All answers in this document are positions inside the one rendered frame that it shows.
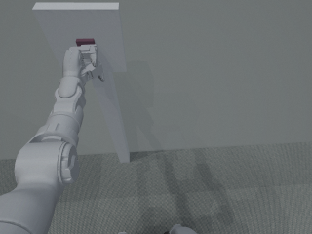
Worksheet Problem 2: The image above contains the button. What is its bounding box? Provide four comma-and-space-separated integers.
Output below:
75, 38, 95, 47

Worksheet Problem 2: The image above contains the left robot forearm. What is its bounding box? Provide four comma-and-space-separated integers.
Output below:
14, 76, 86, 183

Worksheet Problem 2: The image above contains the panel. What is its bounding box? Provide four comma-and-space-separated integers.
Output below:
32, 2, 130, 163

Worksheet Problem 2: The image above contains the robot left hand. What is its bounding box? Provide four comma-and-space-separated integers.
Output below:
62, 44, 105, 86

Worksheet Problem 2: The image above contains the left robot upper arm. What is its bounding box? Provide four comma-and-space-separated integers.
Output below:
0, 141, 80, 234

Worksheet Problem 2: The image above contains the robot right shin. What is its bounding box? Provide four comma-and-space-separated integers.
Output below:
170, 224, 181, 232

